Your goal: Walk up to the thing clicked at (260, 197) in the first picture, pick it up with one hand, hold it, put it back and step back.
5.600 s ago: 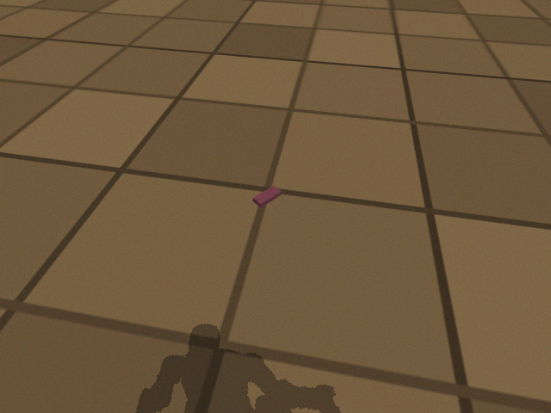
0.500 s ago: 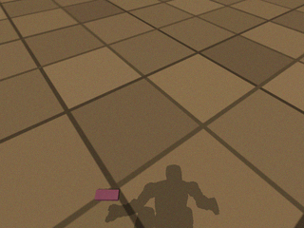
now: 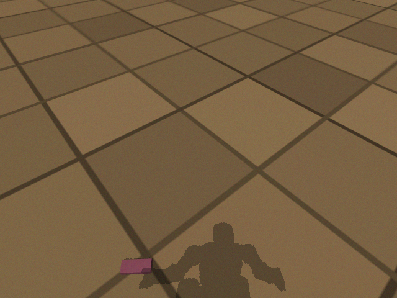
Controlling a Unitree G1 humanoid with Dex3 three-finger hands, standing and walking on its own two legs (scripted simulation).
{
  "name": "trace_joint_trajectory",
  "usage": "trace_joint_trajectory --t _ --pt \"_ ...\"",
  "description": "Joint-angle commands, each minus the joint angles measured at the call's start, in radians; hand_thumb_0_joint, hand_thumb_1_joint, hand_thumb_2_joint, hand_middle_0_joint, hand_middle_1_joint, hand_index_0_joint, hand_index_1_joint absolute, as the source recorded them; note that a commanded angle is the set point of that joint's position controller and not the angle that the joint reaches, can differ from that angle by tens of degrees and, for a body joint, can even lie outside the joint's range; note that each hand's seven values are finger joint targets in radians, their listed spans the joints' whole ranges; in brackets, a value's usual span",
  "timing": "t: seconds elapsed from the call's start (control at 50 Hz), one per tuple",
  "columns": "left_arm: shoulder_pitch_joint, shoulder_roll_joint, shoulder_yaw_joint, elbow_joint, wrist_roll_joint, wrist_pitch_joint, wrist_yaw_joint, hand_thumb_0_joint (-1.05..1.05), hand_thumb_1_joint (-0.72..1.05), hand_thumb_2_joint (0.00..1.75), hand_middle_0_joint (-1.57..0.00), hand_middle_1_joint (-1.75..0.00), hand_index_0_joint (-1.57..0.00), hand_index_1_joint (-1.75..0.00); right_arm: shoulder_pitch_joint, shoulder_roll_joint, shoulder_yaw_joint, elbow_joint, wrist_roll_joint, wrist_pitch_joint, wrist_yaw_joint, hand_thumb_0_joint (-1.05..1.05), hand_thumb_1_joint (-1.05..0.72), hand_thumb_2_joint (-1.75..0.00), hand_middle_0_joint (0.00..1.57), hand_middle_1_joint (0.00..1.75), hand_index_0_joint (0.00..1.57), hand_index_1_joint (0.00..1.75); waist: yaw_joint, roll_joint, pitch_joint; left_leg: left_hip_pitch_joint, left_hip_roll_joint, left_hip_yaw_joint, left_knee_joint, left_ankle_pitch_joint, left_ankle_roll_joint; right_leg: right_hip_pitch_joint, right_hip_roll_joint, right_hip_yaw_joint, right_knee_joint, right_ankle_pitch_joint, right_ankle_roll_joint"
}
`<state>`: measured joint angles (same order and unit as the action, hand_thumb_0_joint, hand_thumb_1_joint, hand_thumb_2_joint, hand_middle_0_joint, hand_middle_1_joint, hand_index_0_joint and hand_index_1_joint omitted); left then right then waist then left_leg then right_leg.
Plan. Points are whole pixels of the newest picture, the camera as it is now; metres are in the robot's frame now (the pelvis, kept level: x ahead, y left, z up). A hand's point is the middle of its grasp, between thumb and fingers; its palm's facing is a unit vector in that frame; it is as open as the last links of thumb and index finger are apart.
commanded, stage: walk up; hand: left
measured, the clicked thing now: (136, 266) +0.45 +0.30 -0.77
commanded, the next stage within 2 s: stand in 0.24 s
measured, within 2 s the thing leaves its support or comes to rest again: neither
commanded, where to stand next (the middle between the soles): +0.09 +0.03 m, yaw +0 degrees
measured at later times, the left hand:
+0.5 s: hand out of the picture +0.09 +0.25 -0.16, palm faces -0.01 -0.94 -0.33, open 7.4 cm
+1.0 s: hand out of the picture +0.08 +0.24 -0.15, palm faces +0.00 -0.94 -0.34, open 7.4 cm
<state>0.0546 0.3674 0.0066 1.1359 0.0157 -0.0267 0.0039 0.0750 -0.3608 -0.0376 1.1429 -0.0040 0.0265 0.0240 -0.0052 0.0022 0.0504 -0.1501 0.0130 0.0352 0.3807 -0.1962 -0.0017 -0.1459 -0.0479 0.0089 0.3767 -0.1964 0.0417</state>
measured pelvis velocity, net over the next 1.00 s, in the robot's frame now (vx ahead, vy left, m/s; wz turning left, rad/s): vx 0.01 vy -0.02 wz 0.01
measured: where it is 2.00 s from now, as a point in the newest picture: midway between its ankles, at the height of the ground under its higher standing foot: outside the picture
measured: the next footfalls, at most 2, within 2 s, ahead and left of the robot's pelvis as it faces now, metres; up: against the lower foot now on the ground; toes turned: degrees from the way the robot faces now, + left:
none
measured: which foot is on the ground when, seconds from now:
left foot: down 0.00-1.00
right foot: down 0.00-1.00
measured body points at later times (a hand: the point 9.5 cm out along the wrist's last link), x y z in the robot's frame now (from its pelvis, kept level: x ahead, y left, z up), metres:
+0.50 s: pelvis +0.01 +0.00 +0.00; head +0.02 +0.00 +0.45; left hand +0.09 +0.30 -0.13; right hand +0.10 -0.30 -0.13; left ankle +0.01 +0.12 -0.75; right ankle +0.01 -0.15 -0.75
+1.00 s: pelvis +0.01 -0.02 +0.00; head +0.01 -0.01 +0.45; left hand +0.08 +0.29 -0.13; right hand +0.09 -0.32 -0.13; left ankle +0.01 +0.12 -0.75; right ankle +0.01 -0.15 -0.75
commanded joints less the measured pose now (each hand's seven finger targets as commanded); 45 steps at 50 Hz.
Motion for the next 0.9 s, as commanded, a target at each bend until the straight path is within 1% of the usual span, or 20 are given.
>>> trace_joint_trajectory --t 0.0,0.04,0.06,0.1,0.14,0.2,0.22,0.26,0.3,0.32,0.38,0.4,0.44,0.46,0.54,0.6,0.64,0.72,0.76,0.88 --pt "-0.050 0.223 0.037 -0.061 -0.002 -0.017 0.019 0.00 0.90 0.90 -0.20 -0.30 -0.20 -0.30 -0.066 -0.218 -0.039 -0.076 -0.007 -0.027 -0.009 0.00 -0.90 -0.90 0.20 0.30 0.20 0.30 0.003 0.003 -0.074 -0.004 0.104 -0.105 -0.088 0.027 0.031 0.003 -0.078 0.058 -0.052 0.086 -0.052" --pt "-0.030 0.221 0.036 -0.059 -0.001 -0.018 0.018 0.00 0.90 0.90 -0.20 -0.30 -0.20 -0.30 -0.068 -0.224 -0.041 -0.081 -0.007 -0.028 -0.009 0.00 -0.90 -0.90 0.20 0.30 0.20 0.30 0.007 0.021 -0.086 0.009 0.110 -0.110 -0.092 0.032 0.034 0.011 -0.076 0.050 -0.044 0.099 -0.052" --pt "-0.035 0.220 0.037 -0.058 -0.002 -0.019 0.018 0.00 0.90 0.90 -0.20 -0.30 -0.20 -0.30 -0.062 -0.214 -0.039 -0.078 -0.006 -0.029 -0.009 0.00 -0.90 -0.90 0.20 0.30 0.20 0.30 0.005 0.010 -0.091 0.004 0.109 -0.109 -0.087 0.058 0.035 0.023 -0.075 0.050 -0.045 0.108 -0.051" --pt "-0.033 0.221 0.037 -0.058 -0.002 -0.021 0.019 0.00 0.90 0.90 -0.20 -0.30 -0.20 -0.30 -0.059 -0.213 -0.040 -0.080 -0.005 -0.028 -0.009 0.00 -0.90 -0.90 0.20 0.30 0.20 0.30 0.004 0.003 -0.088 0.021 0.101 -0.100 -0.072 0.086 0.031 0.012 -0.081 0.058 -0.056 0.120 -0.051" --pt "-0.031 0.226 0.038 -0.062 -0.001 -0.021 0.021 0.00 0.90 0.90 -0.20 -0.30 -0.20 -0.30 -0.049 -0.219 -0.043 -0.080 -0.005 -0.028 -0.011 0.00 -0.90 -0.90 0.20 0.30 0.20 0.30 -0.001 -0.002 -0.107 0.041 0.100 -0.089 -0.056 0.122 0.032 0.019 -0.089 0.059 -0.053 0.157 -0.054" --pt "-0.033 0.220 0.039 -0.064 -0.001 -0.018 0.022 0.00 0.90 0.90 -0.20 -0.30 -0.20 -0.30 -0.042 -0.217 -0.045 -0.078 -0.006 -0.027 -0.012 0.00 -0.90 -0.90 0.20 0.30 0.20 0.30 -0.003 0.001 -0.106 0.038 0.104 -0.092 -0.066 0.125 0.035 0.026 -0.086 0.049 -0.042 0.161 -0.051" --pt "-0.018 0.191 0.031 -0.051 -0.010 -0.012 0.016 0.00 0.90 0.90 -0.20 -0.30 -0.20 -0.30 -0.060 -0.177 -0.024 -0.078 -0.003 -0.039 -0.014 0.00 -0.90 -0.90 0.20 0.30 0.20 0.30 0.002 -0.040 -0.093 0.047 0.122 -0.129 -0.093 0.174 0.029 0.011 -0.073 0.049 -0.057 0.158 -0.041" --pt "-0.017 0.193 0.034 -0.057 -0.010 -0.010 0.012 0.00 0.90 0.90 -0.20 -0.30 -0.20 -0.30 -0.052 -0.200 -0.027 -0.075 -0.004 -0.049 -0.020 0.00 -0.90 -0.90 0.20 0.30 0.20 0.30 0.000 -0.025 -0.101 0.068 0.123 -0.116 -0.083 0.224 0.026 0.025 -0.079 0.060 -0.069 0.184 -0.040" --pt "-0.015 0.194 0.037 -0.057 -0.010 -0.009 0.011 0.00 0.90 0.90 -0.20 -0.30 -0.20 -0.30 -0.047 -0.202 -0.023 -0.071 -0.004 -0.053 -0.024 0.00 -0.90 -0.90 0.20 0.30 0.20 0.30 -0.003 0.002 -0.110 0.076 0.124 -0.111 -0.082 0.268 0.022 0.046 -0.082 0.058 -0.068 0.222 -0.040" --pt "-0.007 0.195 0.037 -0.056 -0.009 -0.008 0.011 0.00 0.90 0.90 -0.20 -0.30 -0.20 -0.30 -0.059 -0.206 -0.025 -0.073 -0.005 -0.053 -0.024 0.00 -0.90 -0.90 0.20 0.30 0.20 0.30 0.002 0.015 -0.108 0.082 0.124 -0.109 -0.083 0.255 0.019 0.039 -0.081 0.054 -0.070 0.208 -0.040" --pt "-0.016 0.202 0.039 -0.056 -0.005 -0.006 0.009 0.00 0.90 0.90 -0.20 -0.30 -0.20 -0.30 -0.055 -0.196 -0.020 -0.073 -0.005 -0.051 -0.026 0.00 -0.90 -0.90 0.20 0.30 0.20 0.30 -0.005 0.009 -0.081 0.046 0.120 -0.107 -0.106 0.151 0.016 0.043 -0.082 0.062 -0.095 0.151 -0.041" --pt "-0.007 0.200 0.038 -0.053 -0.006 -0.005 0.007 0.00 0.90 0.90 -0.20 -0.30 -0.20 -0.30 -0.061 -0.197 -0.019 -0.071 -0.003 -0.050 -0.025 0.00 -0.90 -0.90 0.20 0.30 0.20 0.30 -0.002 0.017 -0.067 0.041 0.118 -0.109 -0.113 0.116 0.013 0.034 -0.079 0.062 -0.099 0.128 -0.041" --pt "-0.009 0.200 0.039 -0.051 -0.005 -0.005 0.005 0.00 0.90 0.90 -0.20 -0.30 -0.20 -0.30 -0.057 -0.195 -0.017 -0.070 -0.004 -0.051 -0.025 0.00 -0.90 -0.90 0.20 0.30 0.20 0.30 -0.005 0.024 -0.064 0.028 0.116 -0.110 -0.124 0.091 0.013 0.040 -0.081 0.064 -0.102 0.123 -0.044" --pt "0.002 0.198 0.039 -0.053 -0.003 -0.005 0.004 0.00 0.90 0.90 -0.20 -0.30 -0.20 -0.30 -0.064 -0.199 -0.019 -0.072 -0.005 -0.054 -0.025 0.00 -0.90 -0.90 0.20 0.30 0.20 0.30 0.002 0.023 -0.078 0.044 0.122 -0.110 -0.121 0.101 0.014 0.042 -0.084 0.064 -0.102 0.131 -0.045" --pt "0.000 0.198 0.038 -0.053 -0.004 -0.008 0.005 0.00 0.90 0.90 -0.20 -0.30 -0.20 -0.30 -0.064 -0.195 -0.020 -0.069 -0.004 -0.053 -0.025 0.00 -0.90 -0.90 0.20 0.30 0.20 0.30 -0.001 0.005 -0.078 0.059 0.119 -0.107 -0.103 0.127 0.013 0.033 -0.086 0.068 -0.115 0.134 -0.044" --pt "0.007 0.197 0.039 -0.055 -0.005 -0.009 0.004 0.00 0.90 0.90 -0.20 -0.30 -0.20 -0.30 -0.062 -0.196 -0.018 -0.070 -0.004 -0.056 -0.025 0.00 -0.90 -0.90 0.20 0.30 0.20 0.30 -0.003 0.010 -0.096 0.077 0.119 -0.099 -0.093 0.173 0.011 0.042 -0.090 0.071 -0.111 0.191 -0.046" --pt "-0.003 0.200 0.041 -0.058 -0.007 -0.009 0.005 0.00 0.90 0.90 -0.20 -0.30 -0.20 -0.30 -0.061 -0.193 -0.016 -0.069 -0.005 -0.057 -0.026 0.00 -0.90 -0.90 0.20 0.30 0.20 0.30 -0.003 0.006 -0.103 0.076 0.124 -0.102 -0.092 0.201 0.012 0.059 -0.092 0.069 -0.106 0.209 -0.048" --pt "0.006 0.192 0.039 -0.056 -0.006 -0.009 0.005 0.00 0.90 0.90 -0.20 -0.30 -0.20 -0.30 -0.065 -0.198 -0.014 -0.070 -0.003 -0.056 -0.027 0.00 -0.90 -0.90 0.20 0.30 0.20 0.30 0.002 0.004 -0.100 0.080 0.126 -0.102 -0.090 0.214 0.014 0.059 -0.090 0.063 -0.108 0.219 -0.045" --pt "0.005 0.198 0.041 -0.057 -0.005 -0.007 0.005 0.00 0.90 0.90 -0.20 -0.30 -0.20 -0.30 -0.060 -0.197 -0.014 -0.070 -0.003 -0.055 -0.028 0.00 -0.90 -0.90 0.20 0.30 0.20 0.30 -0.002 0.000 -0.098 0.080 0.126 -0.096 -0.089 0.195 0.012 0.056 -0.092 0.066 -0.113 0.209 -0.047" --pt "0.003 0.197 0.038 -0.055 -0.005 -0.005 0.004 0.00 0.90 0.90 -0.20 -0.30 -0.20 -0.30 -0.054 -0.198 -0.009 -0.067 -0.003 -0.053 -0.027 0.00 -0.90 -0.90 0.20 0.30 0.20 0.30 0.002 0.001 -0.067 0.049 0.123 -0.105 -0.108 0.140 0.011 0.047 -0.087 0.061 -0.125 0.147 -0.044"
